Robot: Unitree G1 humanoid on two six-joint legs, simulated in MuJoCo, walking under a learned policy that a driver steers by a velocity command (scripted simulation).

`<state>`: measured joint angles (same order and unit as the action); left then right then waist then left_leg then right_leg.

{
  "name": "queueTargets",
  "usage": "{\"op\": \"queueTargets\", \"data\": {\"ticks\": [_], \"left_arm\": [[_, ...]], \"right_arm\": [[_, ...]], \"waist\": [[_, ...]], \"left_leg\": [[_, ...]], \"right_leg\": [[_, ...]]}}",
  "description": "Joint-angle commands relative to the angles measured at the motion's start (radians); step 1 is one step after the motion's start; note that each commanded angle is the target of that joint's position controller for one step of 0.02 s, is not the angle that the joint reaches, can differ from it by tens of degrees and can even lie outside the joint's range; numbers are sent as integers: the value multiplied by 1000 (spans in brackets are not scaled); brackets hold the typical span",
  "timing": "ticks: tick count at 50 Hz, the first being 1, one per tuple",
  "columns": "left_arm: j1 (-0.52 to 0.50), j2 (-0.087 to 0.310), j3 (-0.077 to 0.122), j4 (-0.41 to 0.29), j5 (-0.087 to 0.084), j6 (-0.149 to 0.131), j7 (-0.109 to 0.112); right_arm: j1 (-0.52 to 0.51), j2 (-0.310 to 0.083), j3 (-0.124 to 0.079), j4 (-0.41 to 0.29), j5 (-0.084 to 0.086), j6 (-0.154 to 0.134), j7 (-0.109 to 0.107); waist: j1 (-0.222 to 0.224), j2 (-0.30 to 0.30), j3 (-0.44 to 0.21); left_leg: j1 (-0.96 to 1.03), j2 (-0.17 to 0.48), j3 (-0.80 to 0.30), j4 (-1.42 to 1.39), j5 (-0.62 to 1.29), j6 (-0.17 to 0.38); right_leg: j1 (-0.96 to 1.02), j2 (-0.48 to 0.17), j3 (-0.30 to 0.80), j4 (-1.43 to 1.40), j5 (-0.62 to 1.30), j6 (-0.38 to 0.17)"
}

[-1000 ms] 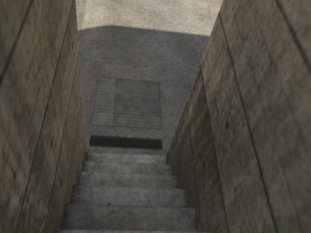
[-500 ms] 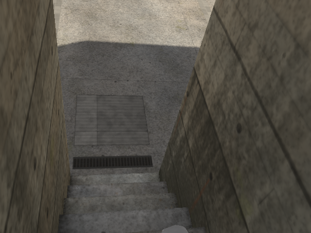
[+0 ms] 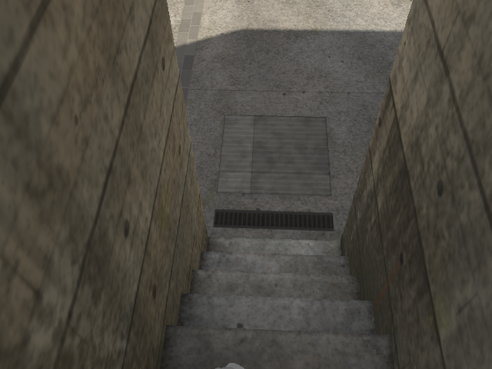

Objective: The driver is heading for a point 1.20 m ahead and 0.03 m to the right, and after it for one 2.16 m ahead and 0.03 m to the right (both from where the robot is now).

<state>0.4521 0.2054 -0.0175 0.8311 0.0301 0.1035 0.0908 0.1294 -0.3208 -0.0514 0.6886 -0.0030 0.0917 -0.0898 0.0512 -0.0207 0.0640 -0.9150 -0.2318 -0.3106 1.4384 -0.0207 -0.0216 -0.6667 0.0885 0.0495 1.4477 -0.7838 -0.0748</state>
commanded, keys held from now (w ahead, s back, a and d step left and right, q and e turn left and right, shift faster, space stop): shift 1.00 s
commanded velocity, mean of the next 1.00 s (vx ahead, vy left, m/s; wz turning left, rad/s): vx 0.00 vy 0.00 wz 0.00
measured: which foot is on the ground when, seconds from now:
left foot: up 0.00-0.28, down 0.30-0.68, up 0.70-1.00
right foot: down 0.00-0.30, up 0.32-0.64, down 0.66-1.00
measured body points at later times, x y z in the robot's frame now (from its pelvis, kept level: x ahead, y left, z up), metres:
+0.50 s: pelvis +0.05 +0.02 -0.10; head +0.06 +0.03 +0.35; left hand +0.15 +0.25 -0.23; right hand +0.07 -0.21 -0.24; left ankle +0.11 +0.16 -0.82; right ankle +0.01 -0.12 -0.53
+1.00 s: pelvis +0.02 -0.04 +0.02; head +0.08 -0.06 +0.46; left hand +0.02 +0.23 -0.10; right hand +0.23 -0.30 -0.08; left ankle +0.08 +0.15 -0.57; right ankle -0.04 -0.15 -0.60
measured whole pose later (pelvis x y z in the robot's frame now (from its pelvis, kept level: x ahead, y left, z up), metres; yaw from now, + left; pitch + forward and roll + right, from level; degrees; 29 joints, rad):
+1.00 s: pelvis +0.02 -0.04 +0.02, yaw +1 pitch +4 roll +3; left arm 0.39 0.23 0.01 0.76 -0.03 0.03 0.09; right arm 0.04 -0.32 -0.07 0.65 0.02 0.05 -0.05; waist 0.06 0.00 0.06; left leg -0.85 -0.22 -0.26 1.38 -0.05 -0.08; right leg -0.61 0.04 0.11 1.36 -0.78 -0.04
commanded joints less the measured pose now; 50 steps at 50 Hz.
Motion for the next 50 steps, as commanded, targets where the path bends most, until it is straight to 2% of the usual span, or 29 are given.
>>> {"op": "queueTargets", "data": {"ticks": [1, 3, 5, 6, 9, 11, 13, 15, 16, 17, 18, 20, 22, 23, 24, 26, 29, 30, 32, 33, 34, 35, 36, 37, 38, 40, 41, 44, 50], "left_arm": [[-121, 104, 7, -127, -17, -42, 23], [-22, 147, 40, -123, -39, -82, 43], [84, 119, 57, -80, -41, -80, 48], [88, 90, 55, -55, -36, -67, 44], [15, 115, 72, -45, -39, -45, 7], [-78, 102, 73, -55, -49, -54, -12], [-76, 66, 62, -49, -63, -61, -15], [-127, 5, 49, -49, -46, -64, -25], [-226, -33, 39, -74, -48, -77, -33], [66, -74, 35, -85, -77, -74, -43], [-7, -24, 36, -75, -66, -65, -43], [-158, 53, 77, -54, -106, -39, -13], [-75, -8, 49, -85, -75, -58, -13], [-68, -1, 36, -126, -70, -69, -23], [-157, 67, 47, -150, -70, -64, -19], [-267, 40, 41, -187, -66, -59, -7], [-315, 5, 29, -221, -63, -60, -13], [-241, 0, 31, -200, -75, -56, -20], [-179, -35, 12, -183, -49, -59, -51], [-177, -20, 7, -180, -31, -59, -57], [-136, 54, 11, -153, -18, -67, -61], [31, 228, 57, -98, -33, -87, -35], [147, 216, 66, -74, 9, -150, -32], [81, 211, 82, -71, 15, -195, -39], [-30, 176, 95, -85, -6, -194, -25], [-149, 122, 91, -107, -10, -123, -11], [-196, 96, 70, -138, 3, -94, -33], [-276, 76, 22, -180, -40, -56, -21], [23, 167, 79, -105, -63, -104, 18]], "right_arm": [[56, 30, 33, -88, -12, 11, 7], [-8, -15, 3, -103, 26, -26, 28], [-31, 25, 9, -84, 13, -43, 45], [-7, 34, 21, -84, -20, -42, 68], [7, 60, 15, -98, 21, -40, 108], [94, 68, 8, -68, 16, -46, 119], [154, 74, 7, -47, 17, -54, 107], [379, 65, 5, 25, -23, -53, 89], [571, 22, 6, 80, -50, -55, 90], [265, -82, 8, 126, -31, -43, 85], [131, 31, 38, 46, -14, -50, 81], [233, 77, 69, 29, -64, -49, 75], [237, 6, 71, 59, -25, -50, 68], [204, -83, 42, 102, 15, -48, 23], [206, -10, 64, 79, 7, -45, 6], [287, -26, 68, 101, -18, -48, -16], [325, -90, 52, 100, -19, -54, -27], [306, -129, 49, 96, -13, -47, -5], [297, -177, 10, 133, 36, -47, 27], [268, -150, 4, 127, 48, -58, 31], [270, -140, -13, 98, 44, -77, 50], [35, -155, -24, -33, 34, -98, 64], [-234, -147, -44, -107, 89, -136, 59], [-248, -107, -44, -111, 137, -171, 64], [-121, -64, -43, -45, 136, -186, 65], [133, -95, -77, 106, 28, -154, 57], [151, -75, -77, 131, 17, -107, 45], [17, 34, -15, -16, 31, -18, 20], [-127, -54, -25, -100, 21, -57, 57]], "waist": [[-88, -14, -77], [-18, 34, -80], [21, 35, -70], [5, -27, -75], [-12, -42, -25], [-61, -70, 1], [-58, -81, 28], [-144, -112, -32], [-263, -19, -135], [66, 225, -219], [-1, 189, -179], [-149, 36, -151], [-5, 145, -115], [28, 406, -96], [-35, 262, -105], [-91, 69, -89], [-136, 166, -108], [-79, 165, -152], [-34, 329, -140], [0, 218, -126], [-9, -53, -20], [113, -485, 173], [234, -443, 321], [169, -360, 292], [75, -329, 205], [-44, -238, -84], [-63, -90, -132], [-117, -60, -65], [27, -43, -78]], "left_leg": [[-35, 87, -8, 91, 40, -68], [-90, 113, -44, -57, 76, -77], [-74, 162, -40, -386, 174, -66], [25, 211, 24, -594, 276, -52], [511, 217, 280, -900, 241, -21], [687, 193, 361, -936, 383, -8], [711, 234, 386, -1240, 322, 24], [1039, 343, 321, -1223, 447, 88], [1268, 472, 219, -1044, 891, 174], [967, 593, -20, -1001, 114, 320], [854, 580, -29, -1088, -31, 342], [871, 436, 245, -1101, 53, 224], [696, 515, 144, -997, 445, 333], [702, 638, -59, -979, 213, 318], [695, 613, -47, -975, 209, 320], [676, 601, -73, -968, 222, 346], [673, 553, -53, -955, 202, 327], [573, 518, 29, -1050, 274, 322], [570, 492, 81, -1059, 273, 262], [565, 445, 169, -988, 270, 211], [431, 351, 306, -917, -4, 155], [89, 249, 367, -715, -762, 98], [-291, 188, -8, -628, -992, 95], [-384, 155, -202, -610, -820, 90], [-363, 115, -267, -600, -526, 105], [20, 25, -121, -261, 9, 101], [181, -38, -40, -55, 48, 89], [87, -25, 35, 112, -120, -7], [-126, 64, -25, -214, 13, -85]], "right_leg": [[142, -185, 473, -437, 671, -180], [296, -212, 461, -397, 571, -190], [408, -143, 379, -354, 536, -172], [405, -99, 319, -350, 522, -164], [45, -95, 275, -457, 255, -170], [-89, -57, 224, -354, 222, -143], [22, -42, 176, -255, 367, -112], [-178, -3, 208, 1, 470, -58], [-380, 87, 150, 422, 176, 25], [-206, -15, 146, 438, 158, 105], [-207, -12, 86, 526, 237, 146], [-263, 113, 25, 717, 74, 159], [-187, 13, 54, 730, 162, 218], [-321, -110, 197, 719, 310, 226], [-321, -92, 177, 754, 303, 247], [-310, -95, 137, 689, 286, 261], [-270, -81, 86, 659, 194, 251], [-59, -47, -49, 654, 9, 236], [52, -54, -42, 496, -298, 135], [116, -83, -29, 172, -259, 80], [179, -55, 56, -228, 115, 7], [78, -164, 658, -823, -26, -165], [207, -237, 1058, -1004, -33, -292], [238, -235, 1077, -854, 135, -341], [295, -232, 927, -635, 326, -305], [109, -206, 552, -299, 553, -187], [-32, -198, 429, -298, 540, -167], [-47, -198, 420, -424, 544, -183], [376, -175, 409, -342, 511, -151]]}}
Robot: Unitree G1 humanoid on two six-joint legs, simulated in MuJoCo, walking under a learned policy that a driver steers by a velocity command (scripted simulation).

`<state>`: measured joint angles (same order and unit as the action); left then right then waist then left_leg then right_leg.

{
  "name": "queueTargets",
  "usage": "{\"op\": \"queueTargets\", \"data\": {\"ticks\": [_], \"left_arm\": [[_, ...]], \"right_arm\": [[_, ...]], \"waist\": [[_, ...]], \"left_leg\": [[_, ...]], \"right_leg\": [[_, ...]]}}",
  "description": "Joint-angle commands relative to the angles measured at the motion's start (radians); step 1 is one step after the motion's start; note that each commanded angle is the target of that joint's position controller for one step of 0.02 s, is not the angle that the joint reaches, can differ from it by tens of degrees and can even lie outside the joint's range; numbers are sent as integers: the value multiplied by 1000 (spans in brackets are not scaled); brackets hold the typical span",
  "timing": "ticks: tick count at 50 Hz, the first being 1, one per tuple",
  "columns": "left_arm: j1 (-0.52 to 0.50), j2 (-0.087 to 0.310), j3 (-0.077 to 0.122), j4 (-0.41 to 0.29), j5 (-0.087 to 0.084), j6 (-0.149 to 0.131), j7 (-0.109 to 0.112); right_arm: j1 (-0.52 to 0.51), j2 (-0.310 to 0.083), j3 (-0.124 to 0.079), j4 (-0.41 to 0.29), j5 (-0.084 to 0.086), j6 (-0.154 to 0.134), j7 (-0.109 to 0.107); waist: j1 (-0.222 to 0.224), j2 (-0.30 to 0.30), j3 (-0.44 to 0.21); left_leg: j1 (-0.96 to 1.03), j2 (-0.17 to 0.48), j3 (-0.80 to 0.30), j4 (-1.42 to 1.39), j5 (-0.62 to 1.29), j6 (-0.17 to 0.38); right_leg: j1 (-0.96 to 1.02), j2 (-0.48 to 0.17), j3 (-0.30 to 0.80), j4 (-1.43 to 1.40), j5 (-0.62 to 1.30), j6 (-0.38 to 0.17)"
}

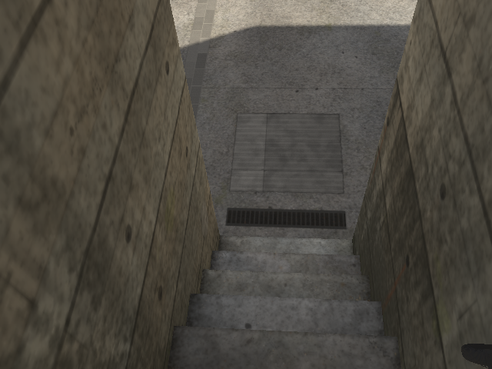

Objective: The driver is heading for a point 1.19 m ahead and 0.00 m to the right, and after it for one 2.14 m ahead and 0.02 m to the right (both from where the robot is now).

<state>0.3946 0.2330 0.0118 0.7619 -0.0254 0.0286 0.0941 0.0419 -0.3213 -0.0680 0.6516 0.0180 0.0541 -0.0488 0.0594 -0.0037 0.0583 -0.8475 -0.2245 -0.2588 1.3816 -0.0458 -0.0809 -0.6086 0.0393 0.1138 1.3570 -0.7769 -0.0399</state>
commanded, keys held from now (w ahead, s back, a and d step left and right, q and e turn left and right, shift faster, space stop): shift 0.16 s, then w+shift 0.84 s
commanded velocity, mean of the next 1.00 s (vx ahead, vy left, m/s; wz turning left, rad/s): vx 0.61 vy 0.00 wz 0.00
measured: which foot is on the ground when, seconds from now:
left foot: up 0.00-0.18, down 0.20-0.52, up 0.54-0.88, down 0.90-1.00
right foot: down 0.00-0.20, up 0.22-0.50, down 0.52-0.82, up 0.84-1.00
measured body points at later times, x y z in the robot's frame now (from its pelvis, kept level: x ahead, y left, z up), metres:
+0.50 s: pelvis +0.14 +0.03 -0.17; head +0.12 +0.02 +0.28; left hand +0.24 +0.28 -0.28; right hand +0.06 -0.23 -0.31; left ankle +0.11 +0.20 -0.84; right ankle +0.13 -0.07 -0.76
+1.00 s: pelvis +0.39 +0.04 -0.36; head +0.39 +0.00 +0.09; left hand +0.55 +0.29 -0.45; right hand +0.21 -0.20 -0.50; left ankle +0.30 +0.12 -1.04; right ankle +0.42 -0.11 -0.90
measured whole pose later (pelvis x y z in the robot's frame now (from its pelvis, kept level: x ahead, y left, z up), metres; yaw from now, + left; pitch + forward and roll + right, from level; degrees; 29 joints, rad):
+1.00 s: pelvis +0.39 +0.04 -0.36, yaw +0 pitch +0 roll +3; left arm 0.18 0.22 0.09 0.82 -0.03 -0.09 0.06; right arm 0.61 -0.26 -0.08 1.12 0.01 -0.07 -0.02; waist -0.11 0.02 0.01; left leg -0.24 -0.10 0.08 0.84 -0.44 0.15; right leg -0.88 0.04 0.18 1.71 -0.23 -0.07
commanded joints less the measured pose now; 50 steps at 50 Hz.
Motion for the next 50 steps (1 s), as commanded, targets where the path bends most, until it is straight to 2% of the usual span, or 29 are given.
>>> {"op": "queueTargets", "data": {"ticks": [1, 5, 7, 8, 9, 11, 12, 15, 16, 17, 18, 19, 21, 23, 26, 27, 28, 29, 31, 32, 36, 41, 43, 44, 45, 46, 47, 48, 50], "left_arm": [[99, 146, 58, -33, -7, -29, 17], [-17, 149, 63, -15, -3, -5, -6], [-260, 75, 33, -31, -2, -19, -15], [-160, 46, 24, -12, -12, -7, -5], [-45, 28, 32, 54, 4, -14, -17], [-8, -1, 52, 79, -1, -16, -38], [101, 17, 52, -19, -19, -43, -54], [-83, 102, 96, 12, -34, -41, -24], [-46, 57, 80, -35, -35, -33, -23], [-62, 9, 47, -118, -59, -55, -33], [-97, 72, 49, -146, -43, -25, -35], [-153, 59, 42, -160, -15, -5, -45], [13, 91, 70, -71, 22, -13, -76], [253, 72, 70, 4, -10, -23, -83], [605, 148, 123, 142, 24, -107, -71], [508, 69, 90, 94, 5, -150, -101], [400, 112, 83, 82, -14, -170, -106], [348, 171, 103, 94, -26, -163, -118], [256, 196, 117, 112, 22, -169, -130], [200, 95, 96, 139, 54, -166, -103], [34, 126, 79, 145, 44, -148, -21], [18, 61, 97, 214, -13, -154, -42], [-296, 133, 125, 153, -2, -164, -58], [-335, 46, 109, 84, 24, -159, -40], [-332, 3, 89, 57, 25, -150, -19], [-215, -175, 43, 1, 27, -159, -37], [135, -137, 53, 57, -27, -144, -40], [110, -57, 67, 63, -50, -123, -28], [-108, 67, 84, -2, 24, -115, -45]], "right_arm": [[-56, -56, -10, -70, 1, -29, 25], [41, -5, -10, -40, 20, -38, 76], [398, -18, -35, 106, -14, -37, 76], [345, 20, -22, 91, 15, -25, 68], [315, 58, -8, 72, -21, -23, 72], [580, 47, 4, 152, -47, -29, 67], [407, -158, -31, 177, -17, -28, 72], [528, 29, 18, 183, -12, -44, 65], [481, -48, 6, 195, 6, -33, 59], [391, -188, -45, 222, 26, -41, 19], [302, -32, 11, 196, 7, -45, -16], [316, -16, 31, 182, -23, -37, -24], [254, -143, -5, 151, -41, -45, -11], [185, -134, -5, 153, -17, -67, 6], [-17, -36, -21, 114, -1, -135, 12], [24, 60, 14, 55, -20, -151, -8], [200, 135, 21, 52, -28, -193, -2], [354, 161, 17, 73, 9, -204, 12], [207, 72, 2, 62, 75, -184, 1], [147, 43, -4, 117, 87, -158, 4], [220, 24, 10, 118, 10, -87, 63], [361, -56, -39, 217, 7, -76, 63], [984, -133, -85, 412, -35, -113, 50], [957, -29, -61, 430, -23, -120, 55], [887, 96, -19, 440, -12, -148, 61], [843, 167, 20, 457, -32, -166, 70], [602, 115, 21, 394, -24, -171, 91], [400, 85, 6, 366, -16, -163, 77], [129, 60, 32, 256, -5, -167, -25]], "waist": [[29, -61, -86], [-44, -102, -73], [-273, -177, -112], [-210, -135, -42], [-148, -188, -42], [-235, 17, -84], [4, 193, -93], [-210, 56, -57], [-114, 169, -21], [3, 568, 55], [23, 290, 131], [-10, 159, 105], [49, 167, -15], [160, 280, -15], [365, 0, 31], [277, -44, 132], [49, -307, 178], [-81, -366, 67], [-98, -33, 97], [-90, 154, 109], [-189, 47, -3], [-212, -77, -84], [-570, 23, -154], [-559, 221, 9], [-450, 144, 153], [-257, 155, 77], [18, -80, -26], [57, -20, 35], [106, -248, 118]], "left_leg": [[-165, 70, -75, -277, 86, -23], [385, 167, 153, -753, 254, 33], [786, 188, 265, -654, 649, 65], [716, 192, 346, -1090, 513, 69], [863, 217, 374, -1125, 394, 66], [1133, 384, 187, -960, 570, 192], [989, 549, -179, -865, -92, 360], [787, 407, 67, -877, -468, 278], [598, 438, -53, -942, -739, 294], [484, 628, -503, -1103, -1100, 374], [331, 570, -398, -960, -1090, 326], [176, 509, -303, -985, -1062, 318], [-72, 443, -144, -930, -938, 265], [-166, 379, 44, -882, -855, 205], [-185, 218, 207, 147, -319, 94], [-256, 175, 64, 298, -485, 173], [-424, 87, -128, 298, -607, 256], [-487, 133, -179, 257, -621, 274], [-517, 202, -72, 262, -490, 229], [-497, 237, -185, 55, -101, 209], [228, 220, 132, -219, 577, 83], [388, 202, 304, -369, 292, 76], [1106, 225, 430, -732, 382, 196], [1133, 310, 295, -919, 205, 264], [1106, 354, 174, -1028, 136, 273], [1135, 349, 108, -647, 474, 267], [973, 442, -126, -701, 224, 350], [706, 541, -275, -801, -139, 369], [-40, 295, 26, -755, -166, 300]], "right_leg": [[343, -118, 344, -255, 495, -192], [6, -91, 285, -368, 260, -199], [-241, -56, 156, -116, 452, -105], [-91, -9, 19, -126, 405, -47], [-100, 34, 26, -31, 423, -36], [-383, 149, 37, 535, 39, 10], [-482, 37, 41, 553, 153, 28], [-525, 39, 1, 668, 285, 40], [-541, 59, -40, 748, 258, 60], [-627, -81, 77, 529, 291, 57], [-585, -131, 163, 221, 636, 91], [-374, -58, 21, 145, 694, 118], [165, 27, -186, 165, 691, 141], [400, 69, -331, 243, 485, 145], [586, -7, -173, -372, 276, 31], [516, -80, 90, -619, 205, -43], [503, -126, 271, -370, 1015, 34], [562, -264, 523, -492, 1173, 51], [363, -352, 845, -693, 579, -60], [261, -282, 680, -514, 467, -47], [-218, -130, 279, -395, 243, -136], [138, -71, 86, 35, 647, -134], [-245, 37, -118, 841, 863, -18], [-523, 136, -91, 1129, 315, -9], [-670, 119, -22, 1076, 46, -40], [-787, 116, 100, 1054, 53, -105], [-643, 26, 211, 618, 366, -130], [-612, -79, 246, 376, 420, -77], [87, -79, -30, -339, 965, 79]]}}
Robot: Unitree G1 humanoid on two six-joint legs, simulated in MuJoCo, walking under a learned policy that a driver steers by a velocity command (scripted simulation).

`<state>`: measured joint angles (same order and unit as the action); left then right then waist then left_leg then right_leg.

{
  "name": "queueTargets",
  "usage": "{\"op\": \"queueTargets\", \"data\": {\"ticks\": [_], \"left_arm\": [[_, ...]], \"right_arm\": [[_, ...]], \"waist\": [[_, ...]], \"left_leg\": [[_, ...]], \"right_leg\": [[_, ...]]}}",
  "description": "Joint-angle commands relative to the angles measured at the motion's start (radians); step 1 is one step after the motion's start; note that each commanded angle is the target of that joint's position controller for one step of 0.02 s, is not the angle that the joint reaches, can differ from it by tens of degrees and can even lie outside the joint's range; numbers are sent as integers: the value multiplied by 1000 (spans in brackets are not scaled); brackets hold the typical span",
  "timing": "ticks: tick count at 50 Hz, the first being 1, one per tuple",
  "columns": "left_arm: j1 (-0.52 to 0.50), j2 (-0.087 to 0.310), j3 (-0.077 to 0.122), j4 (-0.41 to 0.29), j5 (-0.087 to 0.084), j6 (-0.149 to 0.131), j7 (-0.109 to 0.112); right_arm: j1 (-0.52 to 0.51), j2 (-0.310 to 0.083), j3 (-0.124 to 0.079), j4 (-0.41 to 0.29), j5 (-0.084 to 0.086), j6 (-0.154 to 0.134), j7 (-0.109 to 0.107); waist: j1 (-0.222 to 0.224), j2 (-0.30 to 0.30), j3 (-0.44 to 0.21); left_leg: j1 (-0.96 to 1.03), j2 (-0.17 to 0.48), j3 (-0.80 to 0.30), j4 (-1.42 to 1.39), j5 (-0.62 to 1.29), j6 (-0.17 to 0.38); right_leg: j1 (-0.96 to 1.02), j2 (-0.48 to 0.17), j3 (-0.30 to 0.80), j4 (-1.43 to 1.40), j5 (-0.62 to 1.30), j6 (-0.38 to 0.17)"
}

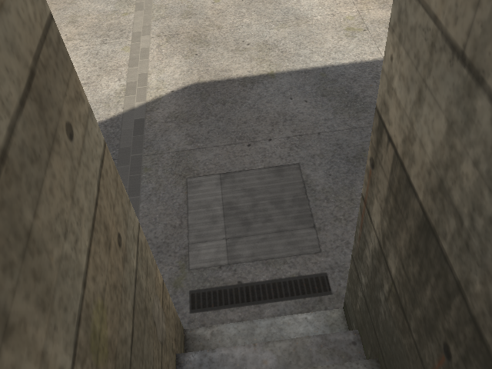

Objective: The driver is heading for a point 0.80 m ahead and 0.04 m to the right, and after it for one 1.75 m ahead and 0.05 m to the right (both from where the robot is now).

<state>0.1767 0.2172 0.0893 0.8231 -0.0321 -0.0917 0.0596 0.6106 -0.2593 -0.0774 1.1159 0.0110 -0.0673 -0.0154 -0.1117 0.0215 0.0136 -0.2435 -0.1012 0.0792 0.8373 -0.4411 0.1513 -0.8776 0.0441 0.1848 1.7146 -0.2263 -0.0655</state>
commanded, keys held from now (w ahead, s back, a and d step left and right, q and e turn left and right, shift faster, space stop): w+shift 0.76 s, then shift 0.24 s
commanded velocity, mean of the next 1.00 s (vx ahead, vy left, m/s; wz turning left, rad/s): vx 0.90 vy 0.00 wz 0.00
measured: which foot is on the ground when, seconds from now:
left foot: down 0.00-0.16, up 0.18-0.46, down 0.48-0.76, up 0.78-1.00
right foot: up 0.00-0.16, down 0.18-0.44, up 0.46-0.76, down 0.78-1.00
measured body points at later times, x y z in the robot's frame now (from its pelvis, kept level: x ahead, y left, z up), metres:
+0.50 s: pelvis +0.37 +0.00 -0.40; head +0.35 +0.01 +0.05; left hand +0.31 +0.23 -0.55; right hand +0.44 -0.28 -0.51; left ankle +0.37 +0.09 -1.11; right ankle +0.22 -0.13 -0.81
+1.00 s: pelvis +0.74 +0.01 -0.79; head +0.77 +0.05 -0.34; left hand +0.56 +0.21 -0.93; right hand +0.90 -0.24 -0.88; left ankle +0.89 +0.09 -1.48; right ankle +0.61 -0.08 -1.35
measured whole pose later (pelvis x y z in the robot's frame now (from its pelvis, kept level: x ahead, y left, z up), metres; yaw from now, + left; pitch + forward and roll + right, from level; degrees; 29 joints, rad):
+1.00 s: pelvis +0.74 +0.01 -0.79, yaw +1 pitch +0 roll -6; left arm 0.63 0.12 0.06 1.17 -0.03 -0.02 0.11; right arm 0.11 -0.21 -0.04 0.85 0.05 -0.10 -0.01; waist 0.02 0.02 0.05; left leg -0.65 0.01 -0.11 0.85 0.43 0.01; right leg -0.41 0.16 -0.13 1.45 -0.85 -0.09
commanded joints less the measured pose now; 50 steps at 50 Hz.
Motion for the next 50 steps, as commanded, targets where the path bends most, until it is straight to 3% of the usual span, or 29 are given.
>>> {"op": "queueTargets", "data": {"ticks": [1, 6, 8, 9, 10, 11, 13, 14, 15, 18, 21, 23, 24, 25, 27, 28, 30, 31, 34, 35, 36, 38, 39, 40, 41, 44, 45, 47, 50], "left_arm": [[95, 65, 1, -34, 20, -8, -55], [4, 115, 0, -82, 19, 23, -107], [771, 248, 61, 137, 29, 18, -82], [1009, 235, 57, 244, 46, 5, -77], [782, 155, 2, 203, 38, 5, -81], [619, 99, -21, 165, 19, 1, -99], [287, -19, -54, 107, 22, -14, -126], [117, 118, -20, 71, 81, -6, -81], [10, 89, -33, 57, 80, -18, -31], [102, 96, -20, 121, 14, -56, 38], [96, 178, 21, 171, -3, -42, 27], [-147, 90, 23, 154, -16, -50, -26], [-171, 54, 22, 147, 13, -37, -21], [2, -74, -4, 50, 20, -41, -1], [314, -85, -11, 78, -24, -10, -1], [324, -62, -2, 89, -39, -2, 5], [110, 19, -8, -27, -7, 24, 7], [110, 31, -4, 7, 16, 29, -15], [34, 24, -22, 26, 8, 30, -78], [72, 31, -24, 34, -4, 32, -90], [179, 97, 0, 66, -1, 39, -80], [1010, 212, 55, 367, 46, 44, -74], [1022, 87, 11, 400, 42, 52, -74], [962, 18, -34, 402, 44, 30, -83], [740, 20, -46, 389, 41, 28, -89], [0, 54, -30, 167, 9, 24, 4], [-78, 102, -18, 151, 77, 3, 42], [46, 81, -18, 159, 19, -8, 80], [109, 117, 4, 153, -13, 55, 62]], "right_arm": [[-350, -59, 25, -174, -15, -65, -89], [-174, -45, 16, -86, 10, -40, -90], [-410, -36, -5, -99, 8, -54, -16], [-476, 12, -8, -104, 19, -74, -12], [-270, 122, 17, -198, 20, -92, -15], [-116, 106, 18, -186, 39, -89, -3], [-121, 41, -9, -146, 31, -39, -49], [-160, 43, -6, -221, 45, -22, -46], [-260, -19, -7, -243, 58, -17, -54], [-252, 0, 7, -196, 23, -18, 11], [-153, -71, -5, -176, 23, 5, 23], [487, -187, -54, 35, -55, 21, 24], [577, -110, -31, 79, -45, 17, 34], [349, 0, 23, 30, -35, 7, 39], [143, 11, 42, -9, -20, -3, 73], [-23, 48, 46, -34, -6, -14, 80], [-409, -6, 56, -154, -16, -8, -42], [-344, -43, 44, -130, -37, -17, -72], [-199, -72, 14, -111, 30, -30, -124], [-231, -121, -11, -99, 26, -29, -133], [-300, -107, -17, -83, 34, -35, -139], [-553, -90, -35, -122, 39, -54, -77], [-594, 45, -13, -173, 41, -47, -97], [-474, 109, 1, -237, 3, -52, -120], [-177, 191, 22, -234, 48, -57, -101], [-193, 63, 19, -228, 3, -38, -89], [-124, 69, 18, -169, 12, -41, -56], [-107, 69, 33, -134, 51, -32, 14], [5, -5, 26, -139, 29, 31, 31]], "waist": [[257, -222, 113], [161, 108, 17], [546, 94, -139], [673, -115, -18], [368, -436, 57], [183, -392, 25], [29, 137, 57], [-65, -64, 97], [-77, 113, 201], [-65, 103, 139], [-91, -167, 0], [-419, 37, -87], [-469, 164, 17], [-197, 371, 109], [84, 104, 37], [155, -26, 34], [277, -80, 231], [263, -148, 182], [176, -123, 144], [197, 50, 83], [276, 135, 37], [687, -234, -71], [674, -395, 112], [498, -324, 201], [173, -260, 126], [-153, 158, 166], [-204, 82, 129], [-127, 179, 12], [-146, -72, -89]], "left_leg": [[-752, 189, -379, -127, 73, 95], [-358, 147, -286, 277, 229, 25], [-581, 102, -283, 1000, 691, 9], [-793, -146, -240, 1633, 99, -55], [-1085, -153, -345, 1646, -415, -27], [-1221, -39, -392, 1322, -319, 6], [-982, 69, -339, 1094, 43, 26], [-813, 135, -311, 730, 126, -65], [-621, 176, -258, 458, 268, -158], [-159, 158, -144, 202, 1045, -206], [-17, 142, -70, 169, 825, -149], [490, 174, 35, -94, 761, -47], [497, 194, 29, -224, 699, -10], [475, 236, -174, -97, 932, -11], [413, 356, -429, -42, 799, 79], [191, 341, -445, -82, 471, 45], [-548, 309, -482, -114, 334, 58], [-673, 276, -475, -26, 365, 53], [-693, 181, -264, 140, 173, 10], [-616, 198, -278, 250, 187, 20], [-601, 218, -298, 435, 341, 15], [-850, 44, -91, 1474, 390, -95], [-1008, -93, -87, 1820, -240, -125], [-1206, -118, -310, 1788, -397, -110], [-1233, -55, -392, 1430, -233, -63], [-494, 82, -166, 365, 382, -66], [-19, 59, -58, 397, 671, -144], [157, 111, -122, 134, 1128, -181], [199, 156, -152, -131, 992, -130]], "right_leg": [[570, -67, -154, -662, 687, 149], [574, -54, -169, -928, 668, 72], [1182, -109, -231, -934, 509, -42], [1241, -177, -203, -1058, 516, -124], [1247, -281, 5, -902, 905, -144], [1254, -331, 152, -850, 866, -167], [710, -274, 117, -983, 396, -102], [308, -431, 344, -1090, 322, -221], [43, -349, 323, -1048, 244, -194], [-167, -163, 67, -810, -196, -126], [112, -190, 89, -553, 59, -145], [-22, 6, -53, 334, 280, -55], [-112, 189, -143, 782, -288, -3], [-360, 214, -3, 819, -599, -42], [-456, 42, 29, 461, -426, -89], [-381, -14, 90, 282, -175, -105], [15, -102, -39, -450, 166, 72], [251, -69, -120, -410, 336, 122], [536, -24, -231, -787, 726, 127], [604, -28, -218, -784, 751, 98], [687, -36, -241, -720, 672, 76], [1282, -80, -304, -940, 598, -128], [1165, -140, -175, -1146, 456, -171], [1129, -162, -13, -1018, 553, -161], [1072, -207, 186, -983, 677, -181], [-20, -98, 64, -988, 191, -40], [-390, -146, 113, -840, 277, -65], [-232, -85, -49, -621, -38, -3], [201, -65, -2, -258, 81, 1]]}}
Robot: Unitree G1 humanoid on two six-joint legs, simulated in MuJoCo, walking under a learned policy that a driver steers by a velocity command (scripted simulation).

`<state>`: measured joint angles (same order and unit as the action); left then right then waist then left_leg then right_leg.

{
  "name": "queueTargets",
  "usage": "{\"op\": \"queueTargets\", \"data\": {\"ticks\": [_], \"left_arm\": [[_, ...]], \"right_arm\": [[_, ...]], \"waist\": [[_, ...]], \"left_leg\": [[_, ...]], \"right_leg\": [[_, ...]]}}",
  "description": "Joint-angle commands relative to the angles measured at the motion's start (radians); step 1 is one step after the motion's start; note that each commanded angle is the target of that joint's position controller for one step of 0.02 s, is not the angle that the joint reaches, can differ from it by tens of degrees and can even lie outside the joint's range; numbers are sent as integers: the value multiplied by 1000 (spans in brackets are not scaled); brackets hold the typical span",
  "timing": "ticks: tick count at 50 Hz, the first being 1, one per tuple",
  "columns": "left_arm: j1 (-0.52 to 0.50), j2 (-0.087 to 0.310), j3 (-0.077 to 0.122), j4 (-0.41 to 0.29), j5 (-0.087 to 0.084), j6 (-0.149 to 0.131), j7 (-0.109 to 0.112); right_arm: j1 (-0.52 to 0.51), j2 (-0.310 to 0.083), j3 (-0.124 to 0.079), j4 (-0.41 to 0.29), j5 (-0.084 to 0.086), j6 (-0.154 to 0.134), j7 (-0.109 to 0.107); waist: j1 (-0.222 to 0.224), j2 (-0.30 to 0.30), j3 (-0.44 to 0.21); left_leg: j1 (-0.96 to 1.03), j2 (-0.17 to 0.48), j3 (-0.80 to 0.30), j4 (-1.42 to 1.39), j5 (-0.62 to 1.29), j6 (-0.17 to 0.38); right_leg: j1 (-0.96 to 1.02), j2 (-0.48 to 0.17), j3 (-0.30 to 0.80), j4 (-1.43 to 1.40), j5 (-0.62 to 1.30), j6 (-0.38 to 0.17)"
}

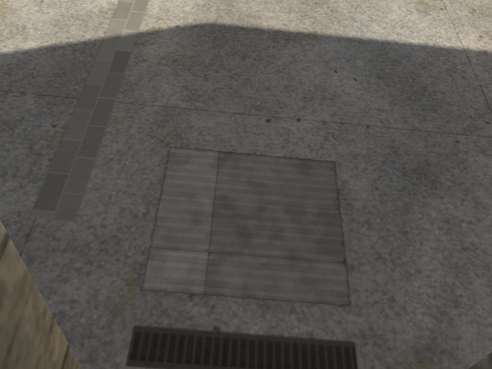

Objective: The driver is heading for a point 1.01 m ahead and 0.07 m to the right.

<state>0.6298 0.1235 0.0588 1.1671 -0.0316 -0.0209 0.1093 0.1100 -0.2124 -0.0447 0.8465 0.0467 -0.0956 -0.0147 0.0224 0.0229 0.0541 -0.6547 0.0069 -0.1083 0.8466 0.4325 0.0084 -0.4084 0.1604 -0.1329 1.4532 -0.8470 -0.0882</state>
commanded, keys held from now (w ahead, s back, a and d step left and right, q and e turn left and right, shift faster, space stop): shift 0.96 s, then w+shift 0.04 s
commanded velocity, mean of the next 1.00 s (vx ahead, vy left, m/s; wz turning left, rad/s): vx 0.09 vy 0.00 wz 0.00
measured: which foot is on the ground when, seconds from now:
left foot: up 0.00-0.02, down 0.04-0.40, up 0.42-0.72, down 0.74-1.00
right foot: down 0.00-0.02, up 0.04-0.38, down 0.40-1.00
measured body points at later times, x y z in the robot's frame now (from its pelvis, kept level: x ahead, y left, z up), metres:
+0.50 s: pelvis +0.26 -0.02 -0.29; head +0.29 +0.00 +0.16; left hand +0.30 +0.20 -0.44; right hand +0.33 -0.25 -0.42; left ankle +0.20 +0.14 -0.73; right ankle +0.27 -0.08 -1.02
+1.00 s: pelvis +0.35 +0.01 -0.29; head +0.35 +0.01 +0.16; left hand +0.45 +0.24 -0.42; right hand +0.38 -0.24 -0.44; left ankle +0.32 +0.19 -1.02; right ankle +0.27 -0.08 -1.02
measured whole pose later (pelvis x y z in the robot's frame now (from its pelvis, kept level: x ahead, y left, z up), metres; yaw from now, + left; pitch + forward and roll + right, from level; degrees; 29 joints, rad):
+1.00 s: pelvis +0.35 +0.01 -0.29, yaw -1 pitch +1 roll +1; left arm 0.24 0.16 0.02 0.81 0.00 0.03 0.04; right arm 0.28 -0.19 -0.04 0.96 0.03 0.02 -0.05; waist -0.02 -0.01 -0.01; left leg -0.24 0.03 -0.09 0.58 -0.35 -0.07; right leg -0.17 0.04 0.05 0.60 -0.44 -0.04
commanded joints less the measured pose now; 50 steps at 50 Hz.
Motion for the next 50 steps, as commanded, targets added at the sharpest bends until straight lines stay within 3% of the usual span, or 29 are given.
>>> {"op": "queueTargets", "data": {"ticks": [1, 2, 3, 4, 6, 7, 8, 10, 11, 14, 16, 18, 20, 21, 22, 23, 25, 28, 30, 31, 33, 35, 37, 38, 39, 40, 42, 48, 50], "left_arm": [[-414, 150, 29, -204, -7, -18, -10], [-462, 142, 49, -211, -6, -24, -27], [-149, -23, 5, -285, -18, -39, -40], [-46, -27, -11, -283, -38, -27, -39], [-117, 71, 10, -243, -31, 9, 5], [-173, 41, -8, -339, -29, 15, 12], [-267, 151, 12, -390, -3, -2, 12], [-194, 107, 11, -351, 1, 1, -17], [-232, 144, 11, -358, 2, -11, -37], [-310, 49, -45, -399, 41, 1, -98], [-452, 52, -53, -474, 33, -7, -141], [-353, 162, -15, -438, 43, -16, -153], [-114, 168, -10, -329, 34, -36, -139], [79, 180, 2, -249, 53, -16, -144], [-88, 112, -48, -268, 35, -8, -148], [-126, 120, -50, -290, 36, -14, -152], [-201, 188, -31, -324, 43, 1, -143], [-176, 174, -34, -313, 62, 31, -96], [-217, 102, -57, -343, 48, 52, -44], [-221, 114, -50, -354, 29, 62, -38], [-289, 161, -46, -366, 56, 48, -52], [-379, 151, -32, -375, 20, 37, -60], [-370, 104, -35, -370, 27, 20, -74], [-302, 90, -30, -370, 22, 7, -69], [-134, 100, -18, -362, 17, 17, -55], [-118, 104, -21, -344, 24, 26, -46], [-206, 107, -20, -351, 24, 42, -39], [-310, 109, -23, -380, 33, 51, -68], [-283, 155, 0, -370, 21, 49, -74]], "right_arm": [[704, -123, -33, 174, -49, 74, 29], [903, -151, -34, 238, -56, 88, 33], [692, -118, -13, 207, -22, 98, 40], [494, -99, -6, 181, -13, 105, 38], [401, -89, -13, 149, -9, 87, 35], [272, -167, -32, 110, -58, 84, -15], [213, -66, -2, 70, -41, 69, -59], [213, -136, -6, 74, -93, 69, -105], [215, -125, -10, 58, -50, 54, -128], [301, 2, 26, 69, 10, 71, -157], [386, -27, -2, 86, -16, 99, -149], [320, -44, -20, 48, -25, 86, -144], [231, 11, -5, -15, -8, 83, -134], [284, 27, -14, 26, -29, 85, -96], [406, 45, 8, -17, -41, 67, -56], [367, 13, 7, -36, -31, 58, -39], [274, -11, 5, -49, -4, 79, -46], [219, 54, 25, -57, 15, 109, -39], [69, 90, 42, -104, -27, 151, -53], [32, 77, 44, -127, -37, 158, -51], [197, 72, 34, -57, -25, 154, -28], [243, 36, 21, -38, -42, 131, -24], [370, 8, 10, 35, -46, 126, -18], [338, -61, -1, 43, -18, 110, -21], [173, -53, 7, 14, -16, 100, -25], [71, -9, 16, -7, -16, 94, -25], [95, -3, 13, 13, -9, 96, -20], [187, -39, -2, 84, -21, 109, -35], [224, -57, -16, 100, -10, 108, -37]], "waist": [[-389, -30, -125], [-505, 177, -77], [-196, 427, -49], [-33, 445, -74], [-58, -85, -18], [60, 23, 23], [65, -157, 59], [133, -179, -17], [103, -63, -14], [34, -98, -16], [-80, -11, 37], [-32, 198, 0], [63, 4, 67], [133, -221, -37], [-31, -279, -200], [-15, -126, -352], [-55, 163, -331], [-101, 1, -190], [-97, 21, -57], [-75, -30, -34], [-142, -146, -112], [-178, -220, -63], [-192, -216, -55], [-109, -68, -32], [44, 41, -41], [58, 80, -25], [5, -20, -51], [-13, -11, -102], [-15, -58, -123]], "left_leg": [[778, 88, 15, -229, 83, 78], [879, 140, -5, -374, 139, 152], [949, 191, -234, -102, 264, 148], [855, 249, -372, -136, 204, 127], [590, 197, -347, -201, -34, 69], [282, 281, -569, -142, -57, 111], [57, 209, -495, -65, 126, 47], [-161, 111, -392, 48, -173, 25], [-110, 76, -350, 116, -358, 15], [-146, -71, -57, 181, -711, 58], [28, -26, -119, 234, -561, 108], [116, 85, -371, 336, -432, 163], [69, -47, -116, 693, -348, 52], [-434, -215, -28, 1255, -1100, -50], [-512, -137, -174, 1380, -1313, -63], [-513, -96, -234, 1397, -1302, -67], [-413, -49, -177, 1121, -1046, -60], [-379, 15, -180, 1054, -824, -80], [-233, 45, -39, 533, -576, -80], [-109, 40, 23, 290, -593, -75], [271, 23, 49, 404, -398, -65], [410, 29, 78, 281, -474, -41], [538, -18, 126, 71, -468, -3], [478, 29, 55, -90, -41, 28], [355, 84, -102, -164, -88, 73], [302, 81, -96, -214, -123, 49], [349, 55, -54, -273, -126, 0], [490, 42, -12, -313, -264, -26], [486, -30, 80, -244, -563, -14]], "right_leg": [[-346, -129, 305, 295, 875, 63], [-424, 57, 171, 824, 419, 107], [-778, 73, 389, 741, 25, 76], [-835, -11, 419, 637, 131, 29], [-814, -29, 361, 552, 354, 1], [-757, -83, 441, 234, 543, 32], [-547, -97, 381, 30, 688, 57], [-270, -52, 279, -28, 942, 92], [-271, -80, 300, -92, 1104, 101], [48, -66, 117, -668, 1492, 171], [9, -119, 146, -866, 1364, 138], [-116, -177, 250, -621, 1173, 91], [195, -267, 234, -1395, 1364, 7], [710, -425, 389, -1045, 1939, -141], [818, -512, 521, -759, 2254, -255], [856, -549, 521, -766, 2113, -287], [604, -474, 477, -809, 1791, -225], [283, -457, 585, -792, 1631, -208], [87, -311, 438, -833, 1362, -136], [65, -265, 401, -881, 1337, -96], [-94, -272, 368, -874, 1412, -77], [-151, -235, 279, -849, 1427, -85], [-112, -228, 240, -771, 1538, -78], [-19, -170, 229, -730, 1359, -8], [80, -164, 265, -755, 1045, 42], [168, -168, 250, -795, 952, 50], [235, -161, 230, -805, 983, 43], [271, -194, 238, -923, 1030, 39], [251, -175, 225, -939, 720, 13]]}}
